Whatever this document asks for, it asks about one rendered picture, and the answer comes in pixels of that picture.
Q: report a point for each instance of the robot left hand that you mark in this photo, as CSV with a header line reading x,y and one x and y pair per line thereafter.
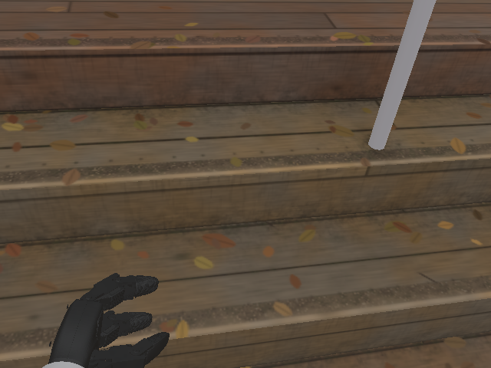
x,y
85,328

